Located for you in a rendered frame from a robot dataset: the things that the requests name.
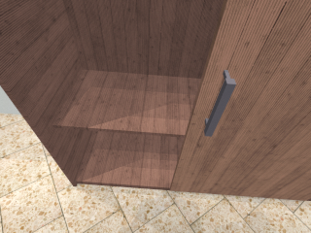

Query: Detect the wardrobe door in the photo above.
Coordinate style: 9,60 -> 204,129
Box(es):
170,0 -> 311,201

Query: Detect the handle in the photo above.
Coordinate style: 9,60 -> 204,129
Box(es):
204,70 -> 236,137

